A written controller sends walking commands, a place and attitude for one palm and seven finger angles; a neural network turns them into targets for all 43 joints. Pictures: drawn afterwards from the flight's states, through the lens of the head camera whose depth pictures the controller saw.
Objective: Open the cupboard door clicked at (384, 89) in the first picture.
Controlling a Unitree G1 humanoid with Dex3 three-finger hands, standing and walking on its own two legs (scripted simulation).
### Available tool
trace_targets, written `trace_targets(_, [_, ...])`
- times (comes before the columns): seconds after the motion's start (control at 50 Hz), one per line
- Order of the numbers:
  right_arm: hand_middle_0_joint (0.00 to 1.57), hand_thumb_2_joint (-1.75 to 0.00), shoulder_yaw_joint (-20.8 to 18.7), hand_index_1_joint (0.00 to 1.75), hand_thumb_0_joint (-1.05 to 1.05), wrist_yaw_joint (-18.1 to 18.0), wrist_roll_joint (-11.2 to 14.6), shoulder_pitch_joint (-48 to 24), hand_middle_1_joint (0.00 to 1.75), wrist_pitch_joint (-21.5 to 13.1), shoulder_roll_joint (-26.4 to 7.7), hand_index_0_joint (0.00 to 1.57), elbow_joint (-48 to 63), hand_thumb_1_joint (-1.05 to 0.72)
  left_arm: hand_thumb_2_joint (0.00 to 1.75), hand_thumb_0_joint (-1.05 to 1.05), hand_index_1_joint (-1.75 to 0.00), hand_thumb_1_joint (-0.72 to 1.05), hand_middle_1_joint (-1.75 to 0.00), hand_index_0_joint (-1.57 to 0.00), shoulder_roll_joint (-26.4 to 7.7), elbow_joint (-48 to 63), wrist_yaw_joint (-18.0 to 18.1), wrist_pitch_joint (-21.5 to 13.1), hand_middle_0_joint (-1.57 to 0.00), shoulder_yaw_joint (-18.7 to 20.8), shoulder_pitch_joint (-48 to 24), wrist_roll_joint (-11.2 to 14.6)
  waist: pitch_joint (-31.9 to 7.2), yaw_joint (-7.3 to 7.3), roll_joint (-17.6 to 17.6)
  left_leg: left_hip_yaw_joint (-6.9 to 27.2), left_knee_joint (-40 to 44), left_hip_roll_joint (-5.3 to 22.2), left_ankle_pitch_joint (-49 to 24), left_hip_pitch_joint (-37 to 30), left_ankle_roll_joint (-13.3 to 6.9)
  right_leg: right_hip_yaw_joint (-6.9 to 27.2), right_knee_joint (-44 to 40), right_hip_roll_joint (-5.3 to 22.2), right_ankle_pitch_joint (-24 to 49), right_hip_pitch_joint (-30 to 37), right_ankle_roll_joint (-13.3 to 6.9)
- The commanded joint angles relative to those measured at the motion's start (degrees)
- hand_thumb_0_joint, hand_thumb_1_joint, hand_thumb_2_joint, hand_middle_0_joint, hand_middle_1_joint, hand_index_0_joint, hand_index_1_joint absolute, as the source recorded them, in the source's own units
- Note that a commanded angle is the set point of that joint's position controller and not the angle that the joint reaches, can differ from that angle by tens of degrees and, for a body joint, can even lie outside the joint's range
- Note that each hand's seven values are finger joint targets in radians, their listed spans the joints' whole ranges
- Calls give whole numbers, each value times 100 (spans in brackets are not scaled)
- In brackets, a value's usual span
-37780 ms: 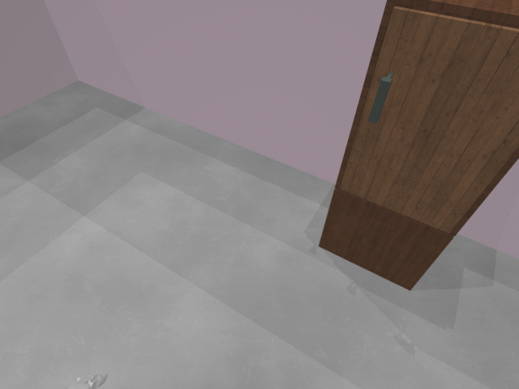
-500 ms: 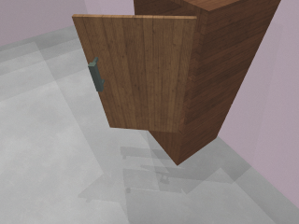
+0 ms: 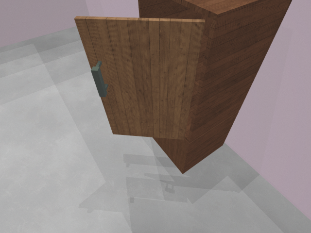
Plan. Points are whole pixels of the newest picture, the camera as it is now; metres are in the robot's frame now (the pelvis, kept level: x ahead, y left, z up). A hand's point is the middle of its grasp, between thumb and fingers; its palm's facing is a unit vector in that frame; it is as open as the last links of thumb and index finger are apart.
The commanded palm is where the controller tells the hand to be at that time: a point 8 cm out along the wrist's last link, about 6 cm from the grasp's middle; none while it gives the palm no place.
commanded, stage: look again from close up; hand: left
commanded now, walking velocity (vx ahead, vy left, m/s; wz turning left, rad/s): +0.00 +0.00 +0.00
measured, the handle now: (101, 79) +0.60 +0.24 +0.05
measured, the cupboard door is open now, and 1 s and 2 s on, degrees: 49 49 49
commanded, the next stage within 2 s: shuffle to correct the standing spot in 0.26 s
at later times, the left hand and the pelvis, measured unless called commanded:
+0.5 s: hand out of the picture -0.02 +0.17 -0.17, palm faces +0.06 -0.98 -0.20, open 7.4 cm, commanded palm none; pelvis +0.00 +0.01 +0.00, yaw +0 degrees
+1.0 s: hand out of the picture +0.12 +0.23 -0.17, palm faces -0.02 -0.97 -0.23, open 7.3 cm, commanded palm none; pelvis +0.07 +0.04 +0.00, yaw -3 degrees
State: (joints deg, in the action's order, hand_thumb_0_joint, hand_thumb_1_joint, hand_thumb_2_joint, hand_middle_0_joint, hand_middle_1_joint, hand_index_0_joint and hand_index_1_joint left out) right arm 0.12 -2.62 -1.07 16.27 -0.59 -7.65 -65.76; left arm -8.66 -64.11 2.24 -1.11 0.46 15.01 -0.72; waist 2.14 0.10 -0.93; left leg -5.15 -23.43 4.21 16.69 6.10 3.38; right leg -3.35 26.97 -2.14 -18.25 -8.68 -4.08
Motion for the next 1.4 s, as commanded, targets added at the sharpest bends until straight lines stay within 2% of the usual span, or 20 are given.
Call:
trace_targets(0.0, [20,-90,-87,30,0,-6,16,493,30,-75,-398,20,70,-90,90,0,-30,90,-30,-20,-578,146,4,-81,-20,119,398,8,160,0,150,219,246,300,-1201,111,-355,656,-486,802,2254,-94,87])
trace_targets(0.36, [20,-90,-94,30,0,10,9,550,30,-62,-392,20,8,-90,90,0,-30,90,-30,-20,-521,88,3,-91,-20,108,527,5,201,11,47,203,229,246,-806,145,-360,750,-580,821,1702,-171,59])
trace_targets(0.46, [20,-90,-130,30,0,106,-20,459,30,11,-356,20,168,-90,90,0,-30,90,-30,-20,-775,97,-25,-47,-20,268,859,-37,456,208,645,-96,-682,-148,505,1151,-347,1663,-1205,1336,-252,114,-305])
trace_targets(0.54, [20,-90,-176,30,0,143,-25,96,30,-5,-417,20,475,-90,90,0,-30,90,-30,-20,-746,152,-6,-62,-20,377,1114,-83,768,343,822,196,-1904,-17,1138,2228,-375,2410,-1457,2009,306,356,-950])
trace_targets(0.6, [20,-90,-192,30,0,173,11,313,30,-97,-315,20,510,-90,90,0,-30,90,-30,-20,-794,254,-1,-96,-20,431,889,-108,474,138,525,256,-1171,-31,924,1516,-374,1968,-929,1968,1222,100,-908])
trace_targets(0.64, [20,-90,-170,30,0,144,12,967,30,-175,-268,20,293,-90,90,0,-30,90,-30,-20,-676,344,-48,-53,-20,409,596,-67,195,-154,274,52,36,-213,-82,-55,-377,1246,-200,1288,663,-843,-498])
trace_targets(0.68, [20,-90,-331,30,0,54,-100,1647,30,-191,-973,20,202,-90,90,0,-30,90,-30,-20,-223,567,-118,-5,-20,319,335,-53,237,-417,-1598,1885,1081,1309,355,-682,-1121,-181,2022,86,-1439,-2322,62])
trace_targets(0.7, [20,-90,-335,30,0,53,-73,1741,30,-122,-965,20,269,-90,90,0,-30,90,-30,-20,-233,729,-116,5,-20,306,115,-115,467,-460,-1304,2263,1269,1638,456,-411,-1529,-53,2983,183,-1735,-2643,18])
trace_targets(0.74, [20,-90,-211,30,0,84,-63,1159,30,-179,-602,20,423,-90,90,0,-30,90,-30,-20,-186,621,-125,15,-20,310,99,-140,800,-222,-761,2112,1412,1553,374,370,-1633,251,3747,591,-1184,-2724,-18])
trace_targets(0.8, [20,-90,-110,30,0,28,-61,755,30,-313,-430,20,561,-90,90,0,-30,90,-30,-20,46,481,-156,15,-20,226,398,-82,562,89,202,1321,1160,1278,-2244,555,-1503,311,3430,732,-434,-2190,216])
trace_targets(0.86, [20,-90,-100,30,0,-49,-47,631,30,-343,-553,20,476,-90,90,0,-30,90,-30,-20,104,421,-95,76,-20,165,485,-15,33,136,-242,592,568,1071,-4591,89,-1346,181,2183,635,-254,-1478,362])
trace_targets(0.96, [20,-90,-283,30,0,-84,-46,686,30,-130,-699,20,358,-90,90,0,-30,90,-30,-20,-253,602,-60,118,-20,270,94,-35,-68,-29,-668,625,4,1084,-4956,-355,-1131,-21,858,484,111,-1207,345])
trace_targets(1.0, [20,-90,-337,30,0,-70,-15,666,30,-89,-656,20,401,-90,90,0,-30,90,-30,-20,-447,653,-50,61,-20,319,238,-63,-93,73,-378,512,-479,837,-4448,-145,-863,73,104,542,1335,-719,321])
trace_targets(1.02, [20,-90,-359,30,0,-57,13,670,30,-83,-589,20,463,-90,90,0,-30,90,-30,-20,-642,615,-28,17,-20,366,423,-76,-385,125,39,272,-811,525,-3576,274,-641,491,234,849,3369,-125,219])
trace_targets(1.06, [20,-90,-397,30,0,-24,99,796,30,-3,-323,20,509,-90,90,0,-30,90,-30,-20,-1034,565,4,5,-20,390,523,-55,-766,78,999,-62,-1575,-248,-42,1184,-304,1287,515,2146,6357,643,-526])
trace_targets(1.08, [20,-90,-398,30,0,-26,106,649,30,49,-214,20,536,-90,90,0,-30,90,-30,-20,-1064,568,26,3,-20,404,563,-50,-838,160,1470,41,-2268,-381,1513,1448,-242,1435,259,2292,6733,825,-859])
trace_targets(1.16, [20,-90,-393,30,0,18,83,144,30,160,-200,20,651,-90,90,0,-30,90,-30,-20,-967,846,107,77,-20,436,-17,-94,-560,165,1016,552,-3384,-316,1680,1777,-225,1402,-82,2094,5117,239,-1025])
trace_targets(1.32, [20,-90,-338,30,0,109,43,395,30,106,-230,20,710,-90,90,0,-30,90,-30,-20,-1069,1081,30,139,-20,475,-336,-77,-589,-106,746,160,-517,-481,-68,226,-167,1296,-197,1566,1924,-804,-455])
trace_targets(1.34, [20,-90,-347,30,0,99,48,510,30,49,-325,20,674,-90,90,0,-30,90,-30,-20,-960,1099,19,161,-20,448,-371,-49,-584,-164,529,239,29,-360,-407,-193,-226,1122,55,1321,1520,-987,-246])
trace_targets(1.38, [20,-90,-390,30,0,74,-33,208,30,-14,-867,20,876,-90,90,0,-30,90,-30,-20,-484,1173,-33,221,-20,325,-322,7,-261,-25,-1187,1730,698,981,-1390,309,-831,349,724,452,-265,-1302,296])
